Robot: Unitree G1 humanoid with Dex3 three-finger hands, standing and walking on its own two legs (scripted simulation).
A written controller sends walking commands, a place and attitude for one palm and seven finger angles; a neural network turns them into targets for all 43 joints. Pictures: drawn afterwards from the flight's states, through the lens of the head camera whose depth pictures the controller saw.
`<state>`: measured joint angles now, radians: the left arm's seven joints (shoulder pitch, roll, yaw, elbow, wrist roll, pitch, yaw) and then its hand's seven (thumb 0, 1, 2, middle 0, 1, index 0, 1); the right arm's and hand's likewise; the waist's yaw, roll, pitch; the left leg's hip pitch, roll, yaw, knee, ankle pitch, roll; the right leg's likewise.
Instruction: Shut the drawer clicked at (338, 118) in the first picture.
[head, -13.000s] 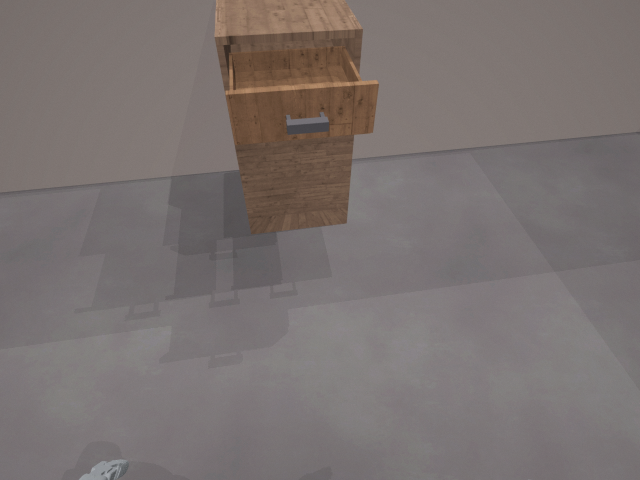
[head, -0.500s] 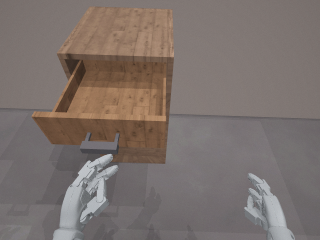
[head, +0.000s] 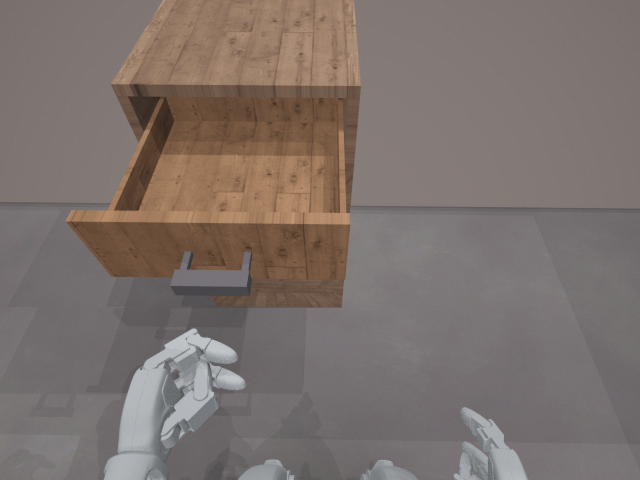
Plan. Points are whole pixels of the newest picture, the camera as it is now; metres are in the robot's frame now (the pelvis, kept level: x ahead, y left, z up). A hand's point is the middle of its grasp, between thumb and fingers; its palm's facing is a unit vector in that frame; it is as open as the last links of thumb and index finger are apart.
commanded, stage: raise the hand and make a fist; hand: left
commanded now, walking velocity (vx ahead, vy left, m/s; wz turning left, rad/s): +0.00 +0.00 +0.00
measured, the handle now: (215, 270) +0.39 +0.17 +0.01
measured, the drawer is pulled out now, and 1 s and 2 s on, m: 0.28 0.28 0.28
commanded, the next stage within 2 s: bring the fist close to the handle in 1.04 s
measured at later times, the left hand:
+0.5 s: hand (195, 385) +0.20 +0.13 +0.11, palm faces +0.09 -1.00 +0.01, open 3.2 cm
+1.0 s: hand (227, 397) +0.20 +0.10 +0.09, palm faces +0.01 -1.00 -0.05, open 3.3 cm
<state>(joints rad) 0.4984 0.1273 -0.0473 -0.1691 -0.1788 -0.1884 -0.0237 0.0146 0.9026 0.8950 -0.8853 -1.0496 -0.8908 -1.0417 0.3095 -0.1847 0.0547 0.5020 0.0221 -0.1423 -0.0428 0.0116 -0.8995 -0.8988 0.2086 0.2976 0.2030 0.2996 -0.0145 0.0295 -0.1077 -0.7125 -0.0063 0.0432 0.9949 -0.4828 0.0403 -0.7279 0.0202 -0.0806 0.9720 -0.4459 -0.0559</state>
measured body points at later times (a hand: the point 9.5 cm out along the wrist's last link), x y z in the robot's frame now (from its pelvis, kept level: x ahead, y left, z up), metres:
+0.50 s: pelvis +0.02 +0.01 +0.00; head +0.05 +0.00 +0.45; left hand +0.19 +0.18 +0.11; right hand +0.23 -0.19 -0.05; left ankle +0.01 +0.09 -0.68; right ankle +0.02 -0.09 -0.68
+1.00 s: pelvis +0.02 -0.02 +0.01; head +0.05 -0.03 +0.46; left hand +0.19 +0.15 +0.10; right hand +0.20 -0.24 -0.06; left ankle +0.01 +0.09 -0.68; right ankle +0.02 -0.09 -0.68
